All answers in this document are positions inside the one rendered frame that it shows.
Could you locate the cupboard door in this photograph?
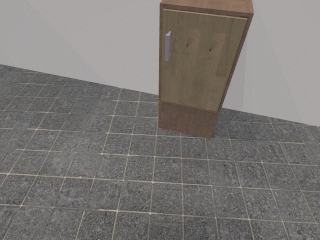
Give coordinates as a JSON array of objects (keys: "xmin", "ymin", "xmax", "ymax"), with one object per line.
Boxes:
[{"xmin": 161, "ymin": 9, "xmax": 248, "ymax": 112}]

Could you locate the handle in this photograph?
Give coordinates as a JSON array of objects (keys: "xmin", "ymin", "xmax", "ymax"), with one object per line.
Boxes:
[{"xmin": 164, "ymin": 31, "xmax": 171, "ymax": 62}]

